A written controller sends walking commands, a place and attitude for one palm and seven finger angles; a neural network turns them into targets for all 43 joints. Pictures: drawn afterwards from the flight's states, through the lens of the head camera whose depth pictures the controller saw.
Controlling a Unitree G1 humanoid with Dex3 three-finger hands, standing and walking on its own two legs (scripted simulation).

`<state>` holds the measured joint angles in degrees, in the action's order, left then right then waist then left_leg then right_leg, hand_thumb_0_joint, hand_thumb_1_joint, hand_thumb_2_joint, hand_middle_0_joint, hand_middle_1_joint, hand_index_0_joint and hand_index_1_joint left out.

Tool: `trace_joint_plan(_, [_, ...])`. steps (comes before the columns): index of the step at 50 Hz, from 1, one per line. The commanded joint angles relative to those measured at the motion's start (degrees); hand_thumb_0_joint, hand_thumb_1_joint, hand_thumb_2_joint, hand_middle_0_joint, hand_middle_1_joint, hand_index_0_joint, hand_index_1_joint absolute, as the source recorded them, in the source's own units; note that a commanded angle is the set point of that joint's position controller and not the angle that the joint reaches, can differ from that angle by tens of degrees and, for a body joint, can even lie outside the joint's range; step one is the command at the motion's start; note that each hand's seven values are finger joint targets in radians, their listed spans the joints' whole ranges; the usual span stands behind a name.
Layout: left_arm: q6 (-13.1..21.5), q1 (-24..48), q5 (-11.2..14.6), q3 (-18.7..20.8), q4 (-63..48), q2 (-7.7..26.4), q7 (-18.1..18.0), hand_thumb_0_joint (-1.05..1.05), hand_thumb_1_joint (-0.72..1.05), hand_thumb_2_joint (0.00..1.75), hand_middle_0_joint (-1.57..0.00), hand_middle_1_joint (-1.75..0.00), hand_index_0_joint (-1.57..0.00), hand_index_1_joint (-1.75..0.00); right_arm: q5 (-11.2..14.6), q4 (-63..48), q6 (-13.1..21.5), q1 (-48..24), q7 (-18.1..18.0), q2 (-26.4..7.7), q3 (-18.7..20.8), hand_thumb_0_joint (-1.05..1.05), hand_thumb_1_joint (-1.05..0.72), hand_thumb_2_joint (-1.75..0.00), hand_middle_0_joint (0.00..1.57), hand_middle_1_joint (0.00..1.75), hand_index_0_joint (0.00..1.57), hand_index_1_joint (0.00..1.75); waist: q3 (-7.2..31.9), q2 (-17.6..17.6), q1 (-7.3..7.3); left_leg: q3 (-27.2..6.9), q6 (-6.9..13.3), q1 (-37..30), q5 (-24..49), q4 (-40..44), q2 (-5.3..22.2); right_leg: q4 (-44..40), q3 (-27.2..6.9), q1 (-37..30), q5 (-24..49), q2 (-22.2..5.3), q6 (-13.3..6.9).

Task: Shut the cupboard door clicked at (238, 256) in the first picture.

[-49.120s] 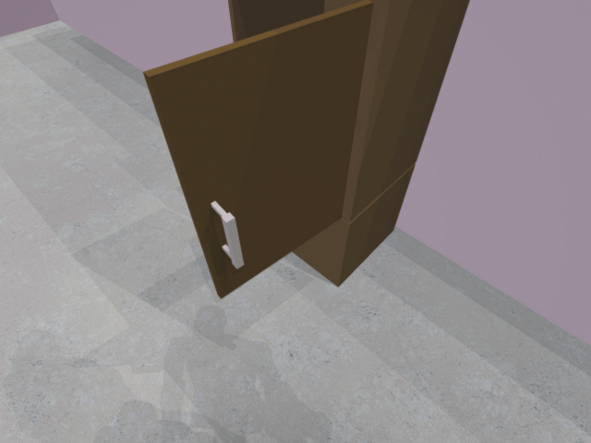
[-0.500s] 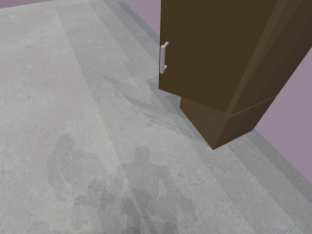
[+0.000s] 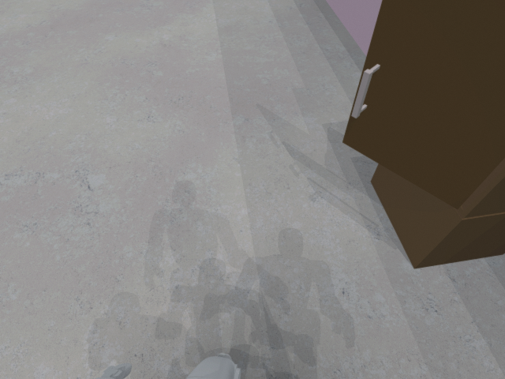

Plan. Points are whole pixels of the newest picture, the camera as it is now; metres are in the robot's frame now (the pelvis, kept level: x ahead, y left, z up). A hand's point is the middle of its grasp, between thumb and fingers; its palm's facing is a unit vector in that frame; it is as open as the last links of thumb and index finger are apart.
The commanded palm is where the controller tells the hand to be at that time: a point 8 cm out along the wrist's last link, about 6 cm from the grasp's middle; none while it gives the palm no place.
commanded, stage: walk to a spot facing it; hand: left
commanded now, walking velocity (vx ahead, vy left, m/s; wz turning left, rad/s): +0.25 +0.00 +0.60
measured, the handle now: (365, 92) +0.88 -0.31 -0.08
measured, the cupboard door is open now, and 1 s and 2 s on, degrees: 36 36 36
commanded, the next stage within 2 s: turn to face it in 0.60 s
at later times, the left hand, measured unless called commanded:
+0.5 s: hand out of the picture +0.10 +0.25 -0.15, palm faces +0.29 -0.92 -0.26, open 7.4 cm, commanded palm none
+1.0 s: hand out of the picture +0.09 +0.18 -0.18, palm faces +0.49 -0.86 -0.14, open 7.4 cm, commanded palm none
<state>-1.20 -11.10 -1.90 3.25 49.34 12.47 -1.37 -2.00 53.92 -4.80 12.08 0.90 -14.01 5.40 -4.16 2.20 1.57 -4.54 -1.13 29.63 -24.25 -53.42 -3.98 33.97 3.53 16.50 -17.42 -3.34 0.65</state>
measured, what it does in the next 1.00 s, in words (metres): walks ahead, turning left: left foot, then right foot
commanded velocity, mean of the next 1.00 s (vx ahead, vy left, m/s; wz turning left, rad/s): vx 0.14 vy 0.00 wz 0.18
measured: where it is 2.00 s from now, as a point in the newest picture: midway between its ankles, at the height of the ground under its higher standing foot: (237, 374)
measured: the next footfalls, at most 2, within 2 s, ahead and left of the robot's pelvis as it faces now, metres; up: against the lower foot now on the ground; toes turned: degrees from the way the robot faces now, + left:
left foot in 0.22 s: +0.03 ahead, +0.15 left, +0.00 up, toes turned +16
right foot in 0.54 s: +0.25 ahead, -0.06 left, +0.00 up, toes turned +13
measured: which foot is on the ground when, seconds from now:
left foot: up 0.00-0.20, down 0.22-0.54, up 0.56-0.86, down 0.88-1.00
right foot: down 0.00-0.22, up 0.24-0.52, down 0.54-1.00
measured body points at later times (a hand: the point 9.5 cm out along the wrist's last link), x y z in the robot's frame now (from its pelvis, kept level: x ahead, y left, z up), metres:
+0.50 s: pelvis +0.08 +0.02 +0.00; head +0.12 +0.02 +0.45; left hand +0.08 +0.30 -0.13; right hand +0.17 -0.21 -0.15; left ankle -0.01 +0.13 -0.73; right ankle +0.18 -0.08 -0.71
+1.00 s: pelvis +0.20 +0.06 +0.00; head +0.22 +0.09 +0.45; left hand +0.07 +0.23 -0.16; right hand +0.41 -0.08 -0.13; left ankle +0.16 +0.16 -0.73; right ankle +0.21 -0.07 -0.72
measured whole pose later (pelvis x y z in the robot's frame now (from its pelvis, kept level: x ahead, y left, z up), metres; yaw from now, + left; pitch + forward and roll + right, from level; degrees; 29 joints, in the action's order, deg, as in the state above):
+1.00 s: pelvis +0.20 +0.06 +0.00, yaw +23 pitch +0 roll +0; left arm -1.7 -20.1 -1.0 1.7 61.7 8.0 -0.8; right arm -1.7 56.2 1.0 3.9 -0.9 -7.5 0.4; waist -5.0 -1.9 -3.7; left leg 8.0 0.6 15.2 -16.5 -32.3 3.8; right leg 34.9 7.0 11.5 -24.0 -3.6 1.3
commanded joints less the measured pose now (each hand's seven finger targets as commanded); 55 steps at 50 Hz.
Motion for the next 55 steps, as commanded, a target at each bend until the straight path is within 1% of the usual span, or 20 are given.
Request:
trace_joint_plan(1, [1.4, 4.5, -0.2, 2.5, -4.8, 8.9, -1.0, 0.00, 0.90, 0.90, -0.20, -0.30, -0.20, -0.30, 0.5, -5.7, 1.4, 0.6, 0.8, -3.0, 0.5, 0.00, -0.90, -0.90, 0.20, 0.30, 0.20, 0.30, 0.4, -13.3, 1.75, 3.2, -1.6, 2.6, -0.5, -12.7, 5.4, -16.3, -6.5, -0.6, 7.3, -15.0, -8.3])
trace_joint_plan(5, [1.9, -4.8, -0.2, 3.6, -1.3, 12.6, -0.3, 0.00, 0.90, 0.90, -0.20, -0.30, -0.20, -0.30, 0.9, -7.7, 2.5, -5.8, 1.3, -1.7, -0.9, 0.00, -0.90, -0.90, 0.20, 0.30, 0.20, 0.30, 2.8, -13.2, -3.68, 9.0, -1.6, -1.6, -2.9, 6.4, 5.0, -12.3, -2.8, -11.6, 17.8, -16.7, -7.3])
trace_joint_plan(9, [1.9, -5.8, 0.3, 4.1, -0.2, 13.4, 0.8, 0.00, 0.90, 0.90, -0.20, -0.30, -0.20, -0.30, 0.8, -6.9, 4.0, -1.4, 1.3, -3.9, -0.9, 0.00, -0.90, -0.90, 0.20, 0.30, 0.20, 0.30, 5.2, -10.3, -1.65, 11.7, 0.2, -16.7, 2.9, 25.5, 3.8, -5.0, 2.0, -7.0, 6.7, -15.6, -3.6])
trace_joint_plan(10, [1.6, -5.5, 0.8, 3.8, -0.9, 11.7, 1.2, 0.00, 0.90, 0.90, -0.20, -0.30, -0.20, -0.30, 0.6, -5.7, 4.5, 3.5, 1.0, -7.8, 0.0, 0.00, -0.90, -0.90, 0.20, 0.30, 0.20, 0.30, 7.6, -0.9, 1.27, 4.4, 2.6, -28.3, 5.1, 31.5, 7.6, 5.8, 6.2, 2.0, 2.8, -12.6, -0.4])
trace_joint_plan(11, [1.6, -3.6, 1.0, 2.6, -3.9, 7.3, 2.0, 0.00, 0.90, 0.90, -0.20, -0.30, -0.20, -0.30, -0.3, -4.4, 4.6, 9.6, 0.4, -15.2, 1.9, 0.00, -0.90, -0.90, 0.20, 0.30, 0.20, 0.30, 8.4, 17.5, 4.64, -19.8, 10.1, -38.2, 10.2, 34.4, 23.6, 22.1, 9.7, 20.5, -16.8, -3.7, 3.8])
trace_joint_plan(12, [1.6, 4.7, 0.0, 1.6, -7.2, 7.2, 1.8, 0.00, 0.90, 0.90, -0.20, -0.30, -0.20, -0.30, -0.3, -2.0, 4.7, 15.7, -0.2, -16.3, 2.2, 0.00, -0.90, -0.90, 0.20, 0.30, 0.20, 0.30, 6.5, 13.1, 8.08, -25.7, 15.1, -37.0, 12.5, 36.6, 28.3, 28.9, 2.5, 27.4, -20.5, -3.3, 2.6])
trace_joint_plan(18, [1.9, 3.1, 0.6, 1.9, -3.7, 6.1, 2.7, 0.00, 0.90, 0.90, -0.20, -0.30, -0.20, -0.30, 0.2, -3.6, 6.5, 5.8, -1.8, -9.8, -0.4, 0.00, -0.90, -0.90, 0.20, 0.30, 0.20, 0.30, 2.5, 6.9, 1.22, -10.3, 11.7, -26.8, 18.7, 36.5, 17.7, 22.6, -2.0, 20.6, -4.1, -3.4, 2.8])
trace_joint_plan(22, [1.7, 1.5, 0.6, 1.7, -3.1, 5.2, 3.2, 0.00, 0.90, 0.90, -0.20, -0.30, -0.20, -0.30, 0.2, -3.0, 6.2, 3.4, -1.5, -10.0, -0.2, 0.00, -0.90, -0.90, 0.20, 0.30, 0.20, 0.30, 0.7, 5.4, -0.24, -8.1, 10.7, -17.5, 9.4, 37.2, 15.4, 8.8, 1.4, 9.0, -0.1, -0.5, 2.9])
trace_joint_plan(25, [2.4, -7.0, 0.4, 2.7, -0.6, 6.5, 3.1, 0.00, 0.90, 0.90, -0.20, -0.30, -0.20, -0.30, 0.5, -3.1, 5.7, -0.1, -1.3, -9.5, -0.1, 0.00, -0.90, -0.90, 0.20, 0.30, 0.20, 0.30, 1.2, 3.1, -4.78, -7.1, 8.7, -6.5, 2.2, 30.6, 12.6, -0.4, 3.0, -8.7, 4.7, 2.1, 2.6])
trace_joint_plan(26, [3.0, -13.5, 0.2, 3.6, 1.0, 9.5, 2.6, 0.00, 0.90, 0.90, -0.20, -0.30, -0.20, -0.30, 1.0, -3.8, 5.7, -1.3, -1.1, -7.5, -0.3, 0.00, -0.90, -0.90, 0.20, 0.30, 0.20, 0.30, 2.6, -3.8, -8.08, -3.8, 6.4, 2.1, -3.3, 21.0, 7.8, -6.6, -2.2, -19.8, -0.5, -2.0, 1.6])
trace_joint_plan(27, [3.7, -19.3, -0.6, 4.8, 1.8, 15.7, 1.8, 0.00, 0.90, 0.90, -0.20, -0.30, -0.20, -0.30, 1.6, -4.9, 6.0, 0.3, -0.8, -2.8, -1.2, 0.00, -0.90, -0.90, 0.20, 0.30, 0.20, 0.30, 6.6, -23.6, -10.39, 4.8, 2.7, 9.7, -11.6, -0.5, -0.5, -18.7, -23.2, -25.4, -15.4, -18.6, -3.2])
trace_joint_plan(28, [3.3, -18.3, 0.2, 4.3, 1.1, 15.9, 1.2, 0.00, 0.90, 0.90, -0.20, -0.30, -0.20, -0.30, 1.0, -5.7, 5.6, 0.0, -0.6, -4.5, -0.6, 0.00, -0.90, -0.90, 0.20, 0.30, 0.20, 0.30, 5.0, -22.5, -8.64, 1.4, 2.7, 10.9, -13.4, -14.1, 1.4, -25.5, -34.1, -18.6, -23.1, -24.8, -7.1])
trace_joint_plan(30, [3.1, -7.8, 0.3, 3.4, -1.1, 11.1, 0.3, 0.00, 0.90, 0.90, -0.20, -0.30, -0.20, -0.30, 0.4, -3.9, 4.7, 0.3, -0.1, -4.0, -0.2, 0.00, -0.90, -0.90, 0.20, 0.30, 0.20, 0.30, 0.1, -15.7, -3.71, 0.0, 1.9, 9.6, -2.6, -22.4, 6.9, -26.1, -27.2, -6.2, -25.1, -23.3, -8.0])
trace_joint_plan(32, [3.7, -3.5, 0.3, 2.2, -1.5, 6.5, 0.1, 0.00, 0.90, 0.90, -0.20, -0.30, -0.20, -0.30, 0.3, -1.9, 3.6, 1.0, 0.7, -1.9, -0.5, 0.00, -0.90, -0.90, 0.20, 0.30, 0.20, 0.30, -0.1, -11.2, -0.76, 1.9, 0.5, 4.2, 4.2, -19.7, 8.6, -23.2, -8.5, -1.1, -5.5, -18.0, -6.0])
trace_joint_plan(36, [4.3, -6.8, 0.1, 2.0, 1.1, 5.7, -0.3, 0.00, 0.90, 0.90, -0.20, -0.30, -0.20, -0.30, 0.8, -1.7, 3.2, 0.1, 0.9, 2.1, -1.7, 0.00, -0.90, -0.90, 0.20, 0.30, 0.20, 0.30, 3.0, -10.4, -1.50, 6.6, -0.7, 0.9, 3.2, -4.2, 7.5, -17.7, 2.2, -8.4, 25.1, -16.0, -7.0])
trace_joint_plan(39, [4.2, -10.4, -0.1, 1.0, 4.7, 4.5, -0.4, 0.00, 0.90, 0.90, -0.20, -0.30, -0.20, -0.30, 0.9, -1.0, 4.3, -0.2, 0.4, 4.9, -3.0, 0.00, -0.90, -0.90, 0.20, 0.30, 0.20, 0.30, 4.6, -11.1, -2.71, 9.9, -0.1, -4.5, 5.3, 10.6, 5.3, -13.5, 2.4, -12.7, 39.1, -13.1, -7.1])
trace_joint_plan(42, [3.8, -8.9, 0.9, 0.0, 6.7, 3.4, -0.7, 0.00, 0.90, 0.90, -0.20, -0.30, -0.20, -0.30, 0.8, 1.3, 5.5, 2.2, -0.4, 3.5, -3.7, 0.00, -0.90, -0.90, 0.20, 0.30, 0.20, 0.30, 5.9, -9.1, -0.90, 9.8, -0.1, -20.0, 17.9, 26.4, 5.0, -11.0, 1.7, -6.9, 31.4, -9.5, -5.3])
trace_joint_plan(45, [2.5, -10.8, 0.8, -0.9, 7.2, -0.6, -1.0, 0.00, 0.90, 0.90, -0.20, -0.30, -0.20, -0.30, 0.5, 3.1, 6.0, 4.8, -1.6, -6.0, -2.1, 0.00, -0.90, -0.90, 0.20, 0.30, 0.20, 0.30, 6.4, 6.0, -0.14, 0.2, 5.5, -28.4, 39.6, 27.7, 20.7, -7.6, 2.6, 1.4, -3.6, -2.1, -0.1])
trace_joint_plan(48, [0.4, -7.6, 1.2, 0.1, 7.5, 0.9, 0.3, 0.00, 0.90, 0.90, -0.20, -0.30, -0.20, -0.30, 0.6, 3.1, 5.3, 2.6, -3.7, -6.3, -2.0, 0.00, -0.90, -0.90, 0.20, 0.30, 0.20, 0.30, 5.1, 13.9, 0.87, 0.1, 8.3, -29.4, 48.1, 30.9, 23.4, 4.5, 1.4, 4.5, -9.2, 0.5, 0.9])
trace_joint_plan(55, [-0.6, -9.1, 0.3, 2.4, 6.0, 0.5, 1.8, 0.00, 0.90, 0.90, -0.20, -0.30, -0.20, -0.30, 0.6, -0.3, 4.0, -3.9, -3.9, -6.9, -0.1, 0.00, -0.90, -0.90, 0.20, 0.30, 0.20, 0.30, 4.6, 4.5, -2.65, 9.1, 7.6, -21.9, 34.4, 26.4, 23.3, 3.6, 2.1, 0.4, -1.5, 1.8, 0.1])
